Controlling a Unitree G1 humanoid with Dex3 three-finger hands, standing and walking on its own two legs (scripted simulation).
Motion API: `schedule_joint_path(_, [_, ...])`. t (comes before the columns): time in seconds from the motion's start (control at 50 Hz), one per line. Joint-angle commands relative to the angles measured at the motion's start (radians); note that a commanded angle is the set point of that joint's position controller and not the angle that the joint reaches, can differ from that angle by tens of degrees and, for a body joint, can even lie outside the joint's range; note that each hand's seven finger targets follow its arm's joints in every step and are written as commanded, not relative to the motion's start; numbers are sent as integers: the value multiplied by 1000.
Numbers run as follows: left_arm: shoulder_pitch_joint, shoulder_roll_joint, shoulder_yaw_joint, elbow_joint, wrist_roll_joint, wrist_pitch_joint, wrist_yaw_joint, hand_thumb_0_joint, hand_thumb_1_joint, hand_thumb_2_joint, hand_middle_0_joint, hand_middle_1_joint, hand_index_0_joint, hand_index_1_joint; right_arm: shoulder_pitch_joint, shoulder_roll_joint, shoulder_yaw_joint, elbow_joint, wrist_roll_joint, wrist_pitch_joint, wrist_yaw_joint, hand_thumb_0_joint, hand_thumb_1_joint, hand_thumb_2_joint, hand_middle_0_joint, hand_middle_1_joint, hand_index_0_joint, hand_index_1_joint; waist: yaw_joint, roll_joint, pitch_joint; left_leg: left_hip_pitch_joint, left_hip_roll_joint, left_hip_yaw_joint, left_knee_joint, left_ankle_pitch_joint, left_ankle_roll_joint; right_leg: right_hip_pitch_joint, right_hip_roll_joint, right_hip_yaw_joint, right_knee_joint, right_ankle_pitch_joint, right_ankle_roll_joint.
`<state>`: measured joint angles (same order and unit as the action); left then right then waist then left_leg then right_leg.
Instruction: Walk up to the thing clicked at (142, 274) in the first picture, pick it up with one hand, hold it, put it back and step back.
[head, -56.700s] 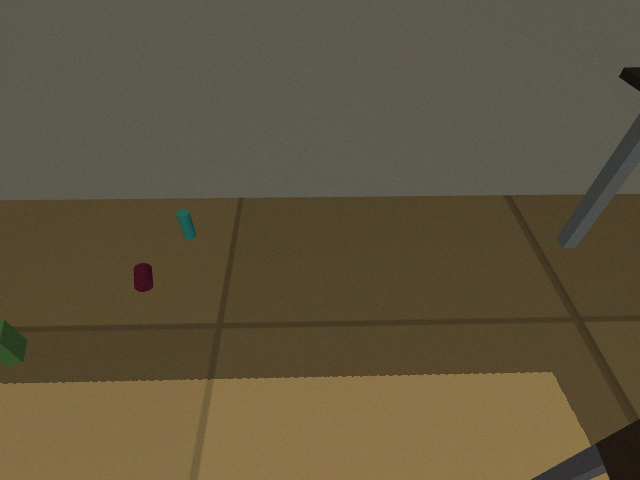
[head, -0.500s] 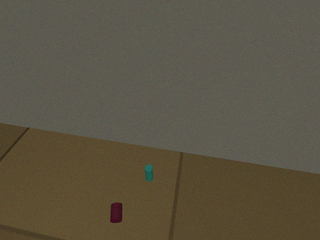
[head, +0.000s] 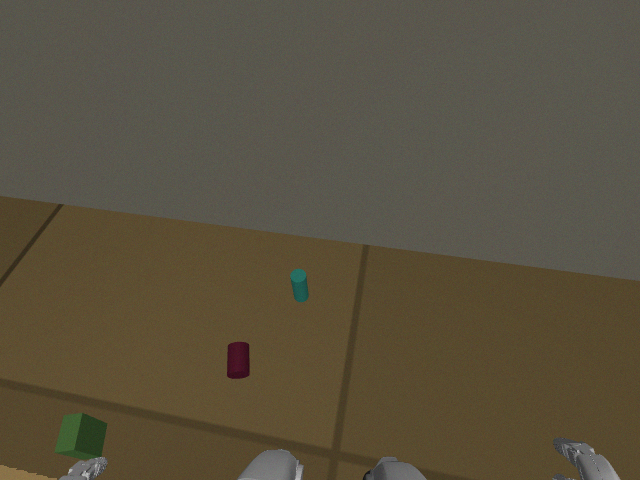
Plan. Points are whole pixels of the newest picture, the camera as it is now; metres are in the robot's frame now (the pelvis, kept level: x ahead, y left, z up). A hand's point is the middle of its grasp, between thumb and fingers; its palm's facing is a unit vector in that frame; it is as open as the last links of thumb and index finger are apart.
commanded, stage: step back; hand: left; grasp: from above
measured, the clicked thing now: (238, 360) +0.52 +0.29 -0.72
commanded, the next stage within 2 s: none
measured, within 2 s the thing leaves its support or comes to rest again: neither
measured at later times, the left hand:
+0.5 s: hand out of the picture +0.00 +0.28 -0.15, palm faces -0.02 -0.93 -0.38, open 7.4 cm
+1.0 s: hand out of the picture -0.09 +0.31 -0.14, palm faces +0.01 -0.92 -0.38, open 7.4 cm
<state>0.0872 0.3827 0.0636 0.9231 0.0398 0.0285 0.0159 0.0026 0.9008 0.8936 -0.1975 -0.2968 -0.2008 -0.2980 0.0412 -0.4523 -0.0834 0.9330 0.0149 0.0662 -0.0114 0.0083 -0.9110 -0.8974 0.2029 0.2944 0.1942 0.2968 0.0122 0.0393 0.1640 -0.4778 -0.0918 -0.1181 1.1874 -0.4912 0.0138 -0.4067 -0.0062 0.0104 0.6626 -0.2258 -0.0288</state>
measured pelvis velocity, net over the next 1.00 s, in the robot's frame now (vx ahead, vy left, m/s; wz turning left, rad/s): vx -0.22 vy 0.04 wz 0.03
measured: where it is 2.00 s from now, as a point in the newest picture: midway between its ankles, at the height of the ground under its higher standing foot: outside the picture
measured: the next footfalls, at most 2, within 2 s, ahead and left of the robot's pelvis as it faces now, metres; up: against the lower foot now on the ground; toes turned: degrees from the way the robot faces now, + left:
left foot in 0.18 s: -0.04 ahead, +0.13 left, +0.00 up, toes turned +2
right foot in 0.54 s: -0.07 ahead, -0.11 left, +0.00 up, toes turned +2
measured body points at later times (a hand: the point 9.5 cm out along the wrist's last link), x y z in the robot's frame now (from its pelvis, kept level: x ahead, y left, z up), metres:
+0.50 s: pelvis -0.09 +0.02 +0.01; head -0.02 +0.03 +0.45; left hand +0.00 +0.33 -0.12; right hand +0.00 -0.29 -0.11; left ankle -0.08 +0.13 -0.72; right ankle -0.11 -0.11 -0.69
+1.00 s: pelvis -0.22 +0.04 +0.01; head -0.16 +0.06 +0.45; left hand -0.09 +0.36 -0.11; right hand -0.14 -0.27 -0.10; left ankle -0.22 +0.14 -0.72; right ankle -0.18 -0.10 -0.66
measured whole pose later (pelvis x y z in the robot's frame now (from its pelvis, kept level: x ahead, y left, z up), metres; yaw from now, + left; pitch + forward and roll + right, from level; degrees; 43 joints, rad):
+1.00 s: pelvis -0.22 +0.04 +0.01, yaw +2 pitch -2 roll -1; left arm 0.10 0.40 0.07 0.80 0.02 0.06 0.03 0.00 0.90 0.89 -0.20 -0.30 -0.20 -0.30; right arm 0.18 -0.36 -0.04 0.88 -0.04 0.03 0.01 0.01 -0.91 -0.90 0.21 0.30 0.20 0.30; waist -0.02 -0.03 0.18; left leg -0.27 -0.02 -0.03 0.65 -0.34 0.04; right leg -0.49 0.09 0.14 1.05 -0.52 -0.01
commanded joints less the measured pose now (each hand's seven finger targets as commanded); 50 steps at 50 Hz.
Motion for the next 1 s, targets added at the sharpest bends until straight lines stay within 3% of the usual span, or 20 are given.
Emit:
schedule_joint_path(0.0, [-56,218,61,-124,8,-18,21,0,900,900,-200,-300,-200,-300,175,-137,-12,-18,-8,-13,0,0,-900,-900,200,300,200,300,-1,-184,-215,14,33,-9,-51,-5,-34,193,-225,259,-283,7,-188])
schedule_joint_path(0.06, [30,242,70,-116,1,-12,25,0,900,900,-200,-300,-200,-300,117,-138,-2,-53,-32,-23,0,0,-900,-900,200,300,200,300,48,-191,-223,40,62,32,-311,-49,-27,299,-260,262,-244,137,-190])
schedule_joint_path(0.14, [-6,261,64,-146,-23,8,12,0,900,900,-200,-300,-200,-300,263,-130,-17,-7,-48,-42,3,0,-900,-900,200,300,200,300,-36,-172,-245,277,69,127,-759,241,23,194,-219,182,-136,222,-104])
schedule_joint_path(0.16, [24,217,51,-155,-24,12,7,0,900,900,-200,-300,-200,-300,233,-166,-29,-25,-65,-46,4,0,-900,-900,200,300,200,300,-19,-45,-224,323,171,-43,-827,233,47,70,-146,128,-54,82,-49])
schedule_joint_path(0.18, [10,169,38,-178,-28,6,8,0,900,900,-200,-300,-200,-300,177,-281,-53,-56,-75,-48,11,0,-900,-900,200,300,200,300,-17,227,-196,347,411,-355,-898,354,142,-133,32,-11,120,-244,8])
schedule_joint_path(0.2, [-86,213,62,-179,-13,4,24,0,900,900,-200,-300,-200,-300,143,-336,-62,-75,-63,-51,15,0,-900,-900,200,300,200,300,-78,245,-152,175,493,-428,-911,443,264,-82,95,103,329,-428,32])
schedule_joint_path(0.26, [0,172,58,-136,-38,6,24,0,900,900,-200,-300,-200,-300,58,-182,-18,-92,-58,-64,-11,0,-900,-900,200,300,200,300,14,49,-152,312,319,-117,-742,836,167,-155,134,197,548,-286,7])
schedule_joint_path(0.36, [22,163,57,-157,-27,-8,17,0,900,900,-200,-300,-200,-300,141,-157,-23,-116,-41,-55,-24,0,-900,-900,200,300,200,300,-40,112,-179,478,347,-102,-667,897,234,-151,95,122,416,-297,56])
schedule_joint_path(0.46, [83,144,54,-141,-24,-21,9,0,900,900,-200,-300,-200,-300,133,-182,-32,-138,-33,-44,-20,0,-900,-900,200,300,200,300,-33,158,-216,428,325,-78,-617,772,194,35,41,15,12,-208,33])
schedule_joint_path(0.52, [147,179,64,-105,-3,-41,15,0,900,900,-200,-300,-200,-300,102,-133,-15,-145,-10,-33,-12,0,-900,-900,200,300,200,300,-4,48,-267,243,257,-41,-508,542,94,311,-7,77,-261,188,1])
schedule_joint_path(0.54, [136,254,84,-124,7,-50,16,0,900,900,-200,-300,-200,-300,118,-106,-2,-161,-4,-36,-8,0,-900,-900,200,300,200,300,-13,-137,-277,50,152,-3,-399,317,40,411,-167,309,-231,343,-61])
schedule_joint_path(0.56, [91,329,93,-133,-12,-42,11,0,900,900,-200,-300,-200,-300,60,-94,-5,-162,-2,-26,-21,0,-900,-900,200,300,200,300,29,-320,-214,48,10,58,-189,-124,1,217,-360,492,-283,472,-256])
schedule_joint_path(0.58, [81,318,93,-158,-3,-49,11,0,900,900,-200,-300,-200,-300,57,-126,-21,-150,-14,-16,-25,0,-900,-900,200,300,200,300,29,-258,-158,59,22,-41,-18,-182,-13,125,-393,546,-295,463,-296])
schedule_joint_path(0.64, [-9,226,70,-188,-15,-37,20,0,900,900,-200,-300,-200,-300,145,-126,-14,-112,-2,-21,-23,0,-900,-900,200,300,200,300,-26,-154,-148,30,-25,-52,45,-45,-18,148,-217,246,-213,477,-187])
schedule_joint_path(0.78, [71,220,70,-219,-7,-15,24,0,900,900,-200,-300,-200,-300,157,-111,-7,-134,-25,-43,-19,0,-900,-900,200,300,200,300,28,-233,-221,69,52,69,-422,-23,-34,336,-211,217,-129,448,-178])
schedule_joint_path(0.84, [31,236,65,-237,-20,2,14,0,900,900,-200,-300,-200,-300,228,-108,-22,-103,-42,-55,-9,0,-900,-900,200,300,200,300,-23,-208,-243,254,55,136,-766,265,-8,244,-169,182,-41,336,-106])
schedule_joint_path(0.86, [45,205,53,-237,-22,8,11,0,900,900,-200,-300,-200,-300,220,-139,-32,-109,-54,-62,-8,0,-900,-900,200,300,200,300,-18,-133,-240,317,144,-7,-790,307,23,123,-125,171,3,194,-60])
schedule_joint_path(0.88, [25,167,43,-258,-27,4,12,0,900,900,-200,-300,-200,-300,175,-261,-57,-130,-63,-59,0,0,-900,-900,200,300,200,300,-29,165,-215,338,381,-330,-844,434,141,-97,60,56,189,-173,1])
schedule_joint_path(0.9, [-71,208,68,-258,-18,5,29,0,900,900,-200,-300,-200,-300,168,-320,-71,-144,-55,-59,5,0,-900,-900,200,300,200,300,-92,212,-174,170,508,-455,-893,508,274,-55,113,122,406,-455,20])
schedule_joint_path(0.98, [80,192,71,-187,-32,9,25,0,900,900,-200,-300,-200,-300,66,-174,-32,-156,-52,-72,-17,0,-900,-900,200,300,200,300,29,64,-140,263,338,-139,-754,739,184,-130,122,208,636,-286,9])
